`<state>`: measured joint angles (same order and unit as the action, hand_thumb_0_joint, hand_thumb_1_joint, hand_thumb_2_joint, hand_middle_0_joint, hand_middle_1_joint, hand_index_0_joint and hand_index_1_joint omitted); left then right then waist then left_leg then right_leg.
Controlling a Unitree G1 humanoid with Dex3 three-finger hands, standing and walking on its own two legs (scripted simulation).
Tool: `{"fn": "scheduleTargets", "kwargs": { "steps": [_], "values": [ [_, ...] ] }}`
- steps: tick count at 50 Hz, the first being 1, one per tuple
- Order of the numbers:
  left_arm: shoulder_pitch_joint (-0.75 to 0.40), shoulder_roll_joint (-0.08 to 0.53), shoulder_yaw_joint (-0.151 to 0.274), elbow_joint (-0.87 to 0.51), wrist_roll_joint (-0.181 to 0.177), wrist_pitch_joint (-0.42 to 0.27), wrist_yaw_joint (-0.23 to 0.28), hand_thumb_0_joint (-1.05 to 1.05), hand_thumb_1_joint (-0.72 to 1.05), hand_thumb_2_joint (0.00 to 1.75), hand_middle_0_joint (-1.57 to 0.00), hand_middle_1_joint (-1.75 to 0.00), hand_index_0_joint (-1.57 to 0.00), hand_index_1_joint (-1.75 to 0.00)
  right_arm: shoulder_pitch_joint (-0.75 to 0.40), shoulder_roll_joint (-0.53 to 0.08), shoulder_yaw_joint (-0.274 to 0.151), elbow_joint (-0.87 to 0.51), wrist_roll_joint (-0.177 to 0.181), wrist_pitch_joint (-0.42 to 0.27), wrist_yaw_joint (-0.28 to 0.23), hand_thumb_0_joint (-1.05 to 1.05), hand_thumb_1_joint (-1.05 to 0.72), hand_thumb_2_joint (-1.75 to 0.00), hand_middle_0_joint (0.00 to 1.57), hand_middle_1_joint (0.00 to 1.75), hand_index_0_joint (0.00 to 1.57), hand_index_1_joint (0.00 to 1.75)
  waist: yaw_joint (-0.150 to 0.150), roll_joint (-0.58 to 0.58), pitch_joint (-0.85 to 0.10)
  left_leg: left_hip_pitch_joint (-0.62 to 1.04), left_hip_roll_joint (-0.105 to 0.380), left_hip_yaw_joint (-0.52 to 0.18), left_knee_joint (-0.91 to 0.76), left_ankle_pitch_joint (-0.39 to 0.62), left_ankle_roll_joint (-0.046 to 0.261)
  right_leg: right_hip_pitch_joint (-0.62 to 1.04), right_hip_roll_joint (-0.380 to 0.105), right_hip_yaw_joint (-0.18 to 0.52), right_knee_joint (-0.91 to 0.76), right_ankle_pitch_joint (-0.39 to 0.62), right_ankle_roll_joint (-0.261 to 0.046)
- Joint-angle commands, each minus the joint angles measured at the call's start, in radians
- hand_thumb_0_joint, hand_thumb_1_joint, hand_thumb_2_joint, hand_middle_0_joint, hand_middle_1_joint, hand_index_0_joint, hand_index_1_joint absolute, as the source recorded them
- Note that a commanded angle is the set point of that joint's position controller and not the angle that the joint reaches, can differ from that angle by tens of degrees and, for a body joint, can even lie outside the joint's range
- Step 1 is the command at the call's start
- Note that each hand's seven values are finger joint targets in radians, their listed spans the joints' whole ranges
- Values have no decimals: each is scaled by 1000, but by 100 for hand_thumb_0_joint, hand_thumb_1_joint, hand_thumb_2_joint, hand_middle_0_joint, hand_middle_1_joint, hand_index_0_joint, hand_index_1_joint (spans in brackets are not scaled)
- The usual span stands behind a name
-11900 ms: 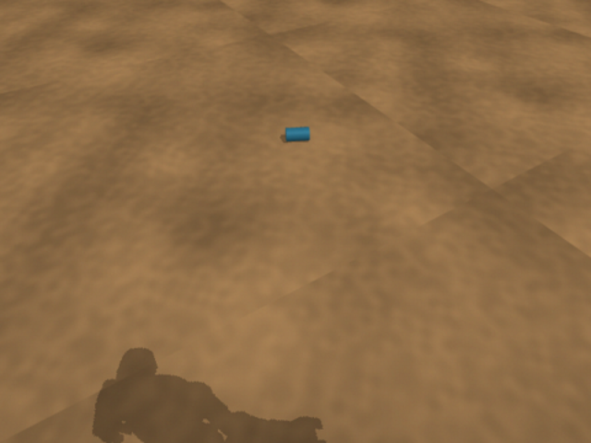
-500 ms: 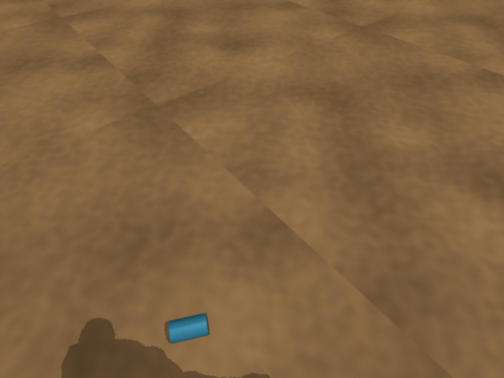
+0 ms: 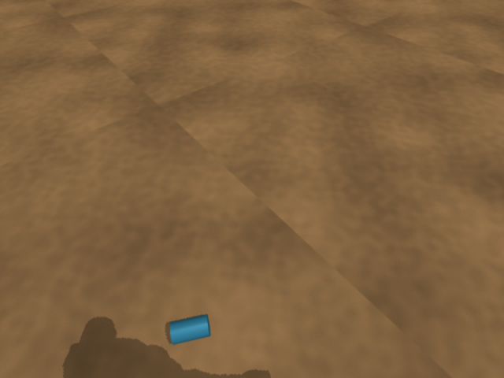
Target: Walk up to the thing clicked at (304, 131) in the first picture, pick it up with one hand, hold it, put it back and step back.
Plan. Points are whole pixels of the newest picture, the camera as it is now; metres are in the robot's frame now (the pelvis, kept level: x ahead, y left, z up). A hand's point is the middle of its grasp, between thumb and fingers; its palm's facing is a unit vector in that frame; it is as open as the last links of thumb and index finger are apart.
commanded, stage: stand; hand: left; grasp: from above
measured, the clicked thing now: (190, 329) +0.45 +0.27 -0.74
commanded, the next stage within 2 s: rise first in 0.74 s
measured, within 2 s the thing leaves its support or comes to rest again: neither
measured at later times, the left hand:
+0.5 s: hand out of the picture +0.07 +0.25 -0.16, palm faces -0.04 -0.94 -0.34, open 7.4 cm
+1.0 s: hand out of the picture +0.13 +0.25 -0.16, palm faces +0.02 -0.94 -0.33, open 8.0 cm
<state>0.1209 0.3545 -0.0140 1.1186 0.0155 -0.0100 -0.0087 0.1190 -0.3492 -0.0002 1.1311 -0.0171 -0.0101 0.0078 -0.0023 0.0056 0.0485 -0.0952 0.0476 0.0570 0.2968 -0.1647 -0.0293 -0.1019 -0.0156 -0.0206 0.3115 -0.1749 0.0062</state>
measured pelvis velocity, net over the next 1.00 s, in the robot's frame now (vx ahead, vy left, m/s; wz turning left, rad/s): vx -0.01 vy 0.00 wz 0.03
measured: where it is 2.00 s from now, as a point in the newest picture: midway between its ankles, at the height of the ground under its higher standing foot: outside the picture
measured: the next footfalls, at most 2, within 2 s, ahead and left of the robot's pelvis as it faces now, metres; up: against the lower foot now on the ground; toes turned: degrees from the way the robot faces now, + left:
none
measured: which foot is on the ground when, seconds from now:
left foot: down 0.00-1.00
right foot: down 0.00-1.00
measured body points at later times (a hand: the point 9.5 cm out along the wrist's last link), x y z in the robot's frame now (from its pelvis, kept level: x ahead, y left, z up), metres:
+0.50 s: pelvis +0.00 +0.00 +0.00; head +0.01 +0.00 +0.45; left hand +0.08 +0.30 -0.13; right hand +0.07 -0.30 -0.14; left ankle +0.00 +0.14 -0.75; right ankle +0.00 -0.12 -0.75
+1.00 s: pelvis -0.01 +0.00 -0.01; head +0.04 +0.00 +0.44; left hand +0.13 +0.30 -0.13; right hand +0.09 -0.28 -0.14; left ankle +0.00 +0.14 -0.75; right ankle +0.00 -0.12 -0.75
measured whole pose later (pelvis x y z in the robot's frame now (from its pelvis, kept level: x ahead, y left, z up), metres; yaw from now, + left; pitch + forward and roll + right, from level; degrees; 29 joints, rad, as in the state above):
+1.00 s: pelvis -0.01 +0.00 -0.01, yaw +2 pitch +3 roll +0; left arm -0.02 0.32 0.08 1.07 0.04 -0.02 -0.01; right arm 0.19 -0.31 0.00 0.89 0.04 -0.04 -0.03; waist -0.01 0.00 0.06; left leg -0.28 0.04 0.03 0.45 -0.22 -0.03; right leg -0.26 -0.02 -0.05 0.45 -0.23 0.00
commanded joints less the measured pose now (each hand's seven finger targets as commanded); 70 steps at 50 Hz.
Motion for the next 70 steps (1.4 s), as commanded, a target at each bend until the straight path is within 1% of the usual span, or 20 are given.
{"fn": "scheduleTargets", "kwargs": {
  "steps": [1,8,27,41,42,43,44,45,46,47,48,50,51,52,53,56,58,62,65,70],
  "values": [
    [-35,212,45,-51,-5,-23,18,0,90,90,-20,-30,-20,-30,-37,-208,-44,-52,6,-21,-12,0,-90,-90,20,30,20,30,-1,-6,-76,32,109,-92,-35,130,39,-11,-122,92,-44,161,-27],
    [-36,212,45,-52,-4,-25,20,0,90,90,-20,-30,-20,-30,-35,-208,-44,-52,4,-16,-11,0,-90,-90,20,30,20,30,-3,-12,-55,21,103,-90,-31,80,37,-27,-124,96,-63,113,-27],
    [-39,212,48,-52,-5,-21,18,0,90,90,-20,-30,-20,-30,-33,-206,-41,-53,4,-20,-14,0,-90,-90,20,30,20,30,0,-3,-76,29,108,-91,-32,143,35,-4,-124,93,-41,164,-31],
    [-28,209,46,-52,-6,-24,19,0,90,90,-20,-30,-20,-30,-35,-207,-42,-52,7,-17,-12,0,-90,-90,20,30,20,30,0,-16,-66,37,107,-94,-32,129,37,-12,-125,89,-52,161,-28],
    [-31,214,48,-55,-6,-24,19,0,82,94,-19,-38,-17,-38,-33,-205,-43,-55,6,-18,-13,0,-92,-91,20,30,20,30,-3,-18,-73,44,106,-91,-31,132,36,-16,-124,92,-50,160,-28],
    [-382,27,47,-406,-54,-112,31,0,74,96,-27,-46,-23,-46,-20,-38,1,-339,77,-66,-34,0,-100,-94,20,30,20,30,-115,14,24,-123,-54,19,44,-26,46,-207,3,15,-1,45,-10],
    [-459,86,70,-323,-50,-101,37,0,66,98,-24,-54,-20,-54,35,-70,-4,-285,80,-69,-43,0,-100,-93,20,30,20,30,-77,-17,-21,-113,-51,11,51,-36,50,-154,3,2,2,12,-8],
    [-301,189,138,-162,-26,-60,43,0,58,99,-20,-61,-17,-62,59,-103,-17,-278,77,-59,-50,0,-101,-93,20,30,20,30,-61,-46,-8,-138,-55,11,65,-68,51,-162,12,-9,9,-42,-15],
    [-214,196,152,-96,-14,-42,32,0,50,95,-20,-68,-18,-70,69,-105,-32,-297,76,-48,-48,0,-97,-92,20,30,20,30,-26,-13,-9,-164,-50,12,84,-44,44,-176,14,-13,37,-36,-23],
    [-294,213,151,-136,12,-45,20,0,42,91,-19,-76,-19,-76,76,-103,-44,-322,64,-49,-52,0,-98,-92,20,30,20,30,-34,-26,-83,-165,-53,8,121,-19,47,-181,13,-9,68,-11,-21],
    [-315,277,192,-162,33,-53,15,0,34,91,-17,-83,-18,-82,100,-106,-60,-332,62,-54,-61,0,-95,-91,20,30,20,30,-27,-21,-163,-157,-50,0,149,25,48,-165,9,-5,107,52,-17],
    [-150,215,192,-43,104,-27,-13,0,18,90,-13,-97,-17,-93,136,-93,-77,-359,43,-62,-53,0,-98,-92,20,30,20,30,-14,-40,-214,-217,-59,-11,224,98,46,-179,4,-8,183,124,-18],
    [-104,215,202,-49,133,-19,-22,0,10,89,-12,-100,-16,-96,140,-88,-86,-383,38,-62,-47,0,-96,-91,20,30,20,30,13,-26,-264,-229,-66,-11,249,123,42,-162,3,-12,208,138,-20],
    [-98,234,228,-109,142,-15,-19,0,2,90,-12,-101,-15,-97,142,-89,-95,-407,39,-63,-46,0,-95,-91,20,30,20,30,34,6,-311,-220,-71,-7,258,146,38,-141,3,-6,222,159,-21],
    [-77,217,227,-148,147,-4,-13,0,-6,91,-9,-104,-13,-100,133,-83,-96,-436,40,-64,-44,0,-92,-90,20,30,20,30,39,36,-336,-217,-74,-8,262,157,32,-146,6,-7,233,160,-23],
    [-85,150,192,-209,158,55,15,0,-30,95,-7,-108,-9,-105,111,-68,-89,-491,45,-64,-39,0,-90,-90,20,30,20,30,18,31,-255,-266,-65,-16,272,105,26,-233,14,-20,236,88,-23],
    [-140,173,196,-256,167,82,28,0,-45,98,-7,-106,-8,-105,86,-69,-91,-528,47,-69,-38,0,-90,-90,20,30,20,30,3,8,-229,-303,-55,-23,297,41,25,-295,19,-25,257,13,-24],
    [-116,131,176,-327,172,108,30,0,-54,98,-7,-108,-7,-107,107,-63,-94,-557,42,-93,-33,0,-88,-89,20,30,20,30,-17,-16,-227,-377,-47,-32,377,-14,28,-395,23,-29,339,-46,-21],
    [-102,142,202,-423,185,88,34,0,-56,99,-6,-107,-6,-107,117,-53,-101,-578,34,-116,-32,0,-87,-89,20,30,20,30,-16,0,-294,-422,-44,-35,459,-24,28,-440,19,-24,422,-54,-18],
    [-4,155,213,-568,247,99,45,0,-61,102,-7,-106,-6,-107,120,-49,-103,-611,29,-140,-41,0,-89,-89,20,30,20,30,-14,59,-375,-457,-32,-54,551,30,23,-525,17,-21,531,-17,-21]
  ]
}}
